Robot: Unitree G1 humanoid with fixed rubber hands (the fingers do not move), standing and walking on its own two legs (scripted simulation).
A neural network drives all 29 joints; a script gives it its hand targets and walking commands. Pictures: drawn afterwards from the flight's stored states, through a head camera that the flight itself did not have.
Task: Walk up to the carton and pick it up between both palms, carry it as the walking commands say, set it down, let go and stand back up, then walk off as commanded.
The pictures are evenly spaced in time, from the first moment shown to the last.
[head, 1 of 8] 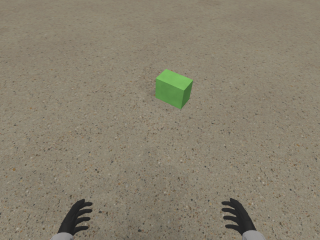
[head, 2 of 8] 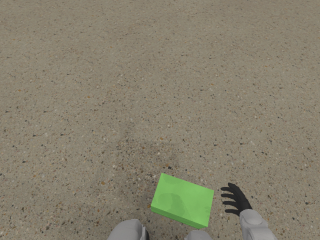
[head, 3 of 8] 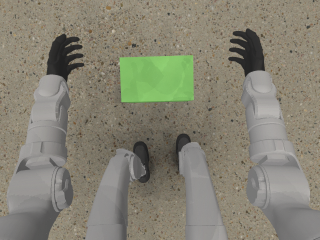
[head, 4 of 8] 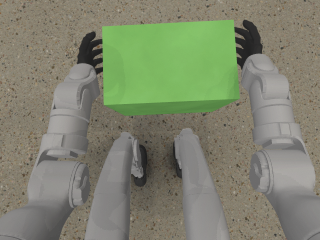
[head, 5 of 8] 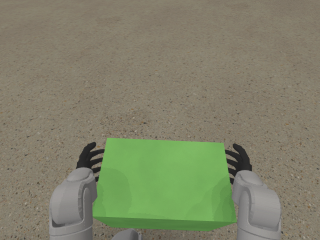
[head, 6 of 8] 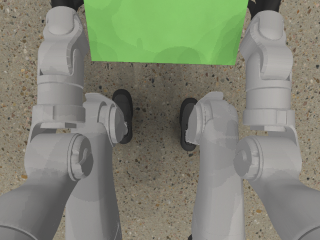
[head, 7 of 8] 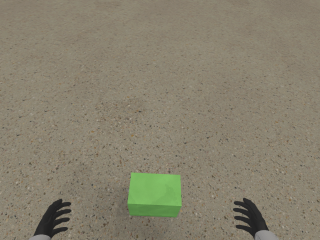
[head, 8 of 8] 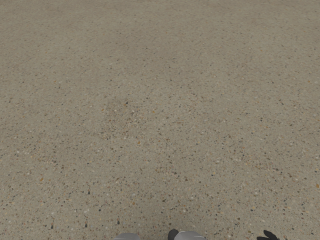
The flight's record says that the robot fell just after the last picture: no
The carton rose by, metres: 0.68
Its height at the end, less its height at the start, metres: +0.00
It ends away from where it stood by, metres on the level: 0.56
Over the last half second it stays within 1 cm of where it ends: yes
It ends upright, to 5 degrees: yes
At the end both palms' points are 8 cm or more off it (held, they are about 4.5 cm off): yes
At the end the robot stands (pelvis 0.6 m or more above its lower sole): yes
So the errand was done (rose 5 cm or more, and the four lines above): yes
